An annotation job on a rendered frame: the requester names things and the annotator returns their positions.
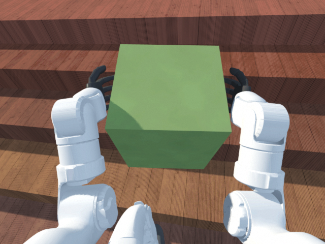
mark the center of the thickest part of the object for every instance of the robot left upper arm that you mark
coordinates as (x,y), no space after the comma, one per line
(85,212)

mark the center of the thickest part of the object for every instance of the robot right forearm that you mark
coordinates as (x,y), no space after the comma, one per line
(264,129)

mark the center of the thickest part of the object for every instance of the robot left shin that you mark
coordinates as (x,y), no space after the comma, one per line
(150,237)

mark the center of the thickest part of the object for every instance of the robot left thigh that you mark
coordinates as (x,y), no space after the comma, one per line
(132,225)

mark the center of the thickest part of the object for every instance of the robot right upper arm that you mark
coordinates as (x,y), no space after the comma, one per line
(258,218)

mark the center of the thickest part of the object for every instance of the right robot hand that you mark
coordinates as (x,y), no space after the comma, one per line
(240,86)

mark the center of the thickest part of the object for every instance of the carton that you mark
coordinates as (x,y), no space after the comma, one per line
(168,106)

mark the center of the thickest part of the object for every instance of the left robot hand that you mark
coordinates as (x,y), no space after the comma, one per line
(93,82)

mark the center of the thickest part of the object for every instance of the robot left forearm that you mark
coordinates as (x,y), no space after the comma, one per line
(76,132)

